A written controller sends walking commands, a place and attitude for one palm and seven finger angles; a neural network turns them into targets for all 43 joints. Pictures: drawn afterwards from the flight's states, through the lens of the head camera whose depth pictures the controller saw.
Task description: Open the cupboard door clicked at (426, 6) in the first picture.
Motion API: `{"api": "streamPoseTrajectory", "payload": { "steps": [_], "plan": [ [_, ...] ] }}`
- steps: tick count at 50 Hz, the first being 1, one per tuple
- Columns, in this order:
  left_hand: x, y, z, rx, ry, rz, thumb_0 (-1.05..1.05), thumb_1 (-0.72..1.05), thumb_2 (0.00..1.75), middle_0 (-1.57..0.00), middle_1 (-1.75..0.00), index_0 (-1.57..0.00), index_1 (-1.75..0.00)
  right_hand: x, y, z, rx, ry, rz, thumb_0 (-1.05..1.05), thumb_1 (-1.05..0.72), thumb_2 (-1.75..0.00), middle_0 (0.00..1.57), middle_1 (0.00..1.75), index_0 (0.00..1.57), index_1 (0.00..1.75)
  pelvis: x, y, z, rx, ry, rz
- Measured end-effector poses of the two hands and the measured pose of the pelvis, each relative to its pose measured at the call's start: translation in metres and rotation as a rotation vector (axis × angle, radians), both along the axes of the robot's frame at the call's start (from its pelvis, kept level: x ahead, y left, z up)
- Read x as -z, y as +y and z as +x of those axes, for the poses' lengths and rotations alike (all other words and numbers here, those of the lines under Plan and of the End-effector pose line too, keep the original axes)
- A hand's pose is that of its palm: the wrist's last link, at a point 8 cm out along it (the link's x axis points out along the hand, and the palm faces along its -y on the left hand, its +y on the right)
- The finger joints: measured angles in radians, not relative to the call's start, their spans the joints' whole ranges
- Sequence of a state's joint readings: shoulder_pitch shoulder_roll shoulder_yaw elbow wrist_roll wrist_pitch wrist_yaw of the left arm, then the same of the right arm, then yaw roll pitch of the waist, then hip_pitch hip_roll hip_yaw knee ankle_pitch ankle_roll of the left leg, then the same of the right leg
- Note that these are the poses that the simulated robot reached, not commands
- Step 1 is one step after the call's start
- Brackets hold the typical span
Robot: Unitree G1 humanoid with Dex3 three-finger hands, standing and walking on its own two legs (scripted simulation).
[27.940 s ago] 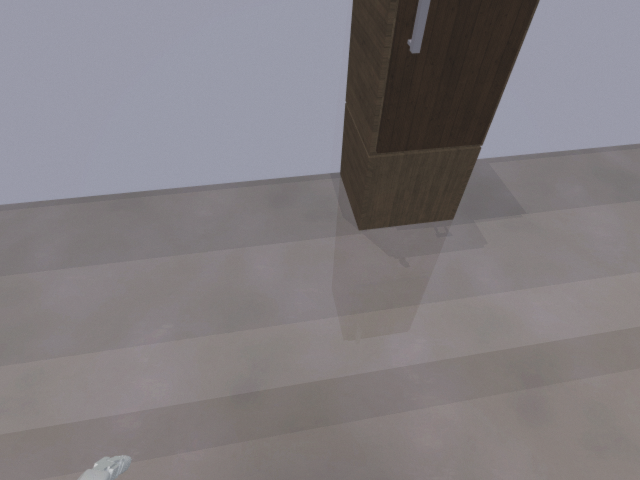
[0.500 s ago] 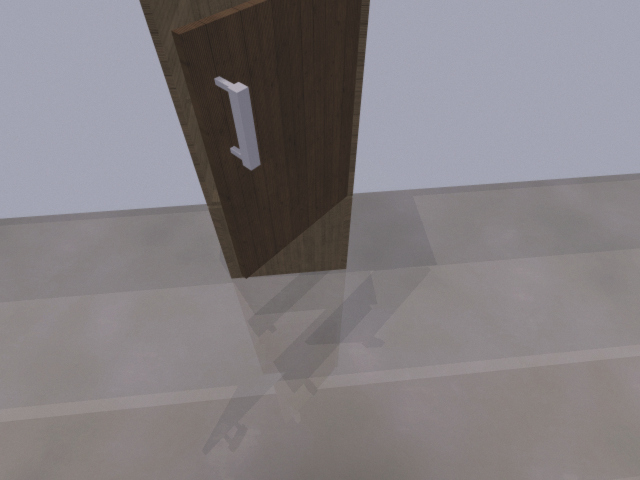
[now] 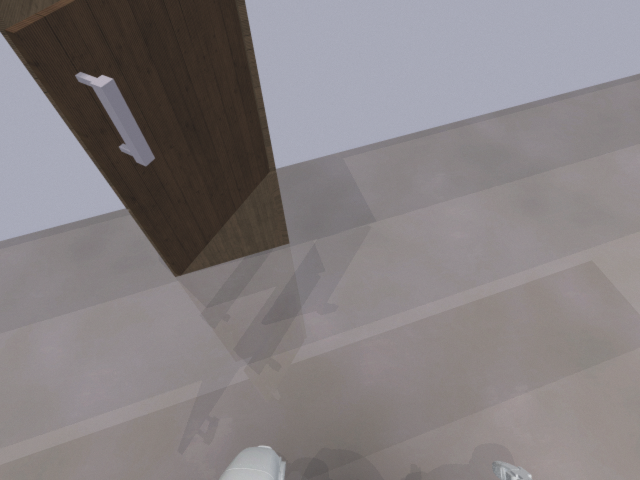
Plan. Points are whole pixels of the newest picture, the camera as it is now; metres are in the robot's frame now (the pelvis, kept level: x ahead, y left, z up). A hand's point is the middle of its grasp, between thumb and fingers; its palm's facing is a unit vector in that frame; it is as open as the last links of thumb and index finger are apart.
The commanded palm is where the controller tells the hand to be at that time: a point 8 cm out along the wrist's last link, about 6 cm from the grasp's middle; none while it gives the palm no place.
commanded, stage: walk to a spot facing it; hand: left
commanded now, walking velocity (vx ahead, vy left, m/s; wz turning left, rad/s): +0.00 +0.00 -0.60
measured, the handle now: (116, 120) +0.57 +0.37 +0.09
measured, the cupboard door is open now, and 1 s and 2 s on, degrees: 42 42 42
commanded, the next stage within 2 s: none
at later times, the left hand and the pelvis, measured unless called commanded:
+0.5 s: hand (195, 462) +0.14 +0.21 -0.17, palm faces -0.25 -0.93 -0.27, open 7.4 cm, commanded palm none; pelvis +0.00 +0.01 -0.02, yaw -17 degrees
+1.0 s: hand (272, 387) +0.26 +0.11 -0.17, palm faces -0.56 -0.82 -0.15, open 7.4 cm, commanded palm none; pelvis +0.06 +0.00 +0.00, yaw -35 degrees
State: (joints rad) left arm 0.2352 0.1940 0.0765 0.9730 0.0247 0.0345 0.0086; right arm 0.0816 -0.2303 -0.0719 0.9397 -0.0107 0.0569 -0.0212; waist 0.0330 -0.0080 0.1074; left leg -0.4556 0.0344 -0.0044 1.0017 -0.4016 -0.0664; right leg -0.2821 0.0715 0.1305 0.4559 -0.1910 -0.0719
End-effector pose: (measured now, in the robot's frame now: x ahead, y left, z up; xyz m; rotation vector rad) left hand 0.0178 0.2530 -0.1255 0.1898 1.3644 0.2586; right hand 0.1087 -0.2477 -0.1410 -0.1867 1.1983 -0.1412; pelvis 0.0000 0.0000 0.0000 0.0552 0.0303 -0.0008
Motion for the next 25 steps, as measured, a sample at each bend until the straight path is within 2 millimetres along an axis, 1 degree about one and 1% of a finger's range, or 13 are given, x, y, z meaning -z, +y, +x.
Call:
{"api": "streamPoseTrajectory", "payload": {
  "steps": [6, 9, 10, 11, 13, 17, 21, 23, 25],
  "plan": [
    [0.007, 0.012, 0.011, 0.044, -0.012, -0.020, 0.01, 0.91, 0.90, -0.20, -0.30, -0.20, -0.30, -0.012, 0.012, 0.011, 0.029, -0.077, -0.015, 0.01, -0.91, -0.90, 0.20, 0.30, 0.20, 0.30, 0.001, 0.013, -0.004, 0.064, 0.013, -0.011],
    [0.016, 0.023, 0.020, 0.075, -0.013, -0.034, 0.01, 0.91, 0.90, -0.20, -0.30, -0.20, -0.30, -0.015, 0.020, 0.007, 0.054, -0.110, -0.032, 0.01, -0.91, -0.90, 0.20, 0.30, 0.20, 0.30, 0.005, 0.024, -0.006, 0.098, 0.021, -0.025],
    [0.022, 0.028, 0.025, 0.086, -0.018, -0.040, 0.01, 0.91, 0.90, -0.20, -0.30, -0.20, -0.30, -0.014, 0.021, 0.004, 0.061, -0.125, -0.044, 0.01, -0.91, -0.90, 0.20, 0.30, 0.20, 0.30, 0.010, 0.028, -0.005, 0.106, 0.028, -0.047],
    [0.026, 0.032, 0.030, 0.096, -0.022, -0.045, 0.01, 0.91, 0.90, -0.20, -0.30, -0.20, -0.30, -0.012, 0.022, -0.001, 0.067, -0.129, -0.058, 0.01, -0.91, -0.90, 0.20, 0.30, 0.21, 0.30, 0.014, 0.032, -0.007, 0.105, 0.028, -0.059],
    [0.027, 0.037, 0.043, 0.124, -0.035, -0.050, 0.01, 0.91, 0.90, -0.20, -0.30, -0.20, -0.30, -0.013, 0.025, -0.019, 0.074, -0.095, -0.073, 0.01, -0.91, -0.90, 0.20, 0.30, 0.21, 0.30, 0.013, 0.034, -0.009, 0.124, 0.011, -0.051],
    [0.020, 0.039, 0.073, 0.177, -0.083, -0.052, 0.01, 0.91, 0.90, -0.20, -0.30, -0.20, -0.29, -0.015, 0.026, -0.058, 0.104, -0.010, -0.079, 0.01, -0.91, -0.90, 0.20, 0.30, 0.21, 0.30, 0.007, 0.032, -0.008, 0.165, 0.006, -0.068],
    [0.013, 0.026, 0.102, 0.264, -0.107, -0.049, 0.01, 0.91, 0.90, -0.19, -0.30, -0.20, -0.29, -0.008, 0.018, -0.095, 0.180, 0.050, -0.065, 0.01, -0.91, -0.90, 0.20, 0.30, 0.21, 0.30, 0.006, 0.026, -0.007, 0.226, 0.004, -0.082],
    [0.012, 0.015, 0.117, 0.318, -0.114, -0.042, 0.01, 0.91, 0.90, -0.19, -0.30, -0.20, -0.29, -0.002, 0.010, -0.114, 0.232, 0.067, -0.052, 0.01, -0.91, -0.90, 0.20, 0.30, 0.21, 0.30, 0.010, 0.019, -0.007, 0.263, 0.003, -0.079],
    [0.014, 0.001, 0.132, 0.371, -0.130, -0.030, 0.01, 0.91, 0.90, -0.19, -0.30, -0.20, -0.29, 0.009, 0.000, -0.132, 0.285, 0.080, -0.040, 0.01, -0.90, -0.90, 0.20, 0.30, 0.21, 0.30, 0.018, 0.010, -0.005, 0.294, 0.002, -0.071]
  ]
}}
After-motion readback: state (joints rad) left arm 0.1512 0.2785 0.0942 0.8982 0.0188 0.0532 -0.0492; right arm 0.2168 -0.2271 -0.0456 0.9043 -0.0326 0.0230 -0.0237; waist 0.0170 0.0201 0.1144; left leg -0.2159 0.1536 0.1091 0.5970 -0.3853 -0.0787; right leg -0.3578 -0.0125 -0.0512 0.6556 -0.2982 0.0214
